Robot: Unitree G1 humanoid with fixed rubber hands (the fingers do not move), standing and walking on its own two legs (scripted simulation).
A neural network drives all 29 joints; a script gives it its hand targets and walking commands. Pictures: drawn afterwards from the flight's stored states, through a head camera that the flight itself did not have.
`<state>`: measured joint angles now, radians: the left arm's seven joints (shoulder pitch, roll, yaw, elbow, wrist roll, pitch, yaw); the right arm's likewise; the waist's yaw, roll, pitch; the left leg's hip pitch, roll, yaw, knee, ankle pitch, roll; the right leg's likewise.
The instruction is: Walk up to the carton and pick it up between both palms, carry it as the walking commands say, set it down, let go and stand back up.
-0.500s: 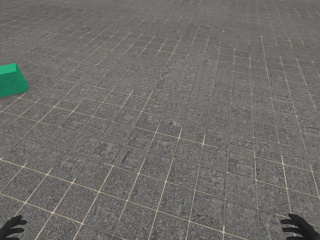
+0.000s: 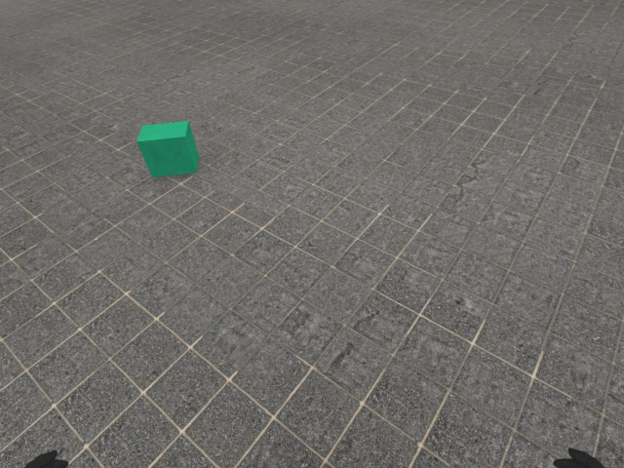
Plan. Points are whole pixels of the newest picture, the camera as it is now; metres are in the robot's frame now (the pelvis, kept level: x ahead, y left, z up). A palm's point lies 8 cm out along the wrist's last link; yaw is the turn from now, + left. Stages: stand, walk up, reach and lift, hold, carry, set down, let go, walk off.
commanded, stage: walk up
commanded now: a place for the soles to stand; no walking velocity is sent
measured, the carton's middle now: (170, 149) +1.79 +0.89 -0.64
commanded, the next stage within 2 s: none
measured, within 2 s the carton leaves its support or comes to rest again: neither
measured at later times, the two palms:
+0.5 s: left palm out of the picture +0.16 +0.44 -0.07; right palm (406, 245) +0.53 -0.15 -0.06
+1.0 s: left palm (42, 274) +0.43 +0.51 -0.03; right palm (368, 176) +0.77 -0.09 -0.07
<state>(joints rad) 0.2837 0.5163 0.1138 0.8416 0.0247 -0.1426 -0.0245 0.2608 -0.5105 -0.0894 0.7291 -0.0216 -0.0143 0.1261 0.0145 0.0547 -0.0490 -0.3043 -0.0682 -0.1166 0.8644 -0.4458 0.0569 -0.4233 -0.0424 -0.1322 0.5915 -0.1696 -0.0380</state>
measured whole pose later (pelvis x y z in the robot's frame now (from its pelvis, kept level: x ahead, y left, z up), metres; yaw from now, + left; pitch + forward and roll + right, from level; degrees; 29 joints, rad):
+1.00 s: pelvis +0.52 +0.15 +0.02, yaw +26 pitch -1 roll -1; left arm 0.28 0.50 0.08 0.81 0.02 -0.14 -0.05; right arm 0.23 -0.49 -0.07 0.81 -0.01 -0.06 0.10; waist 0.03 0.07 0.02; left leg -0.55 0.06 -0.03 0.90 -0.27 -0.01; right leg -0.22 -0.07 -0.20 0.49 -0.25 -0.02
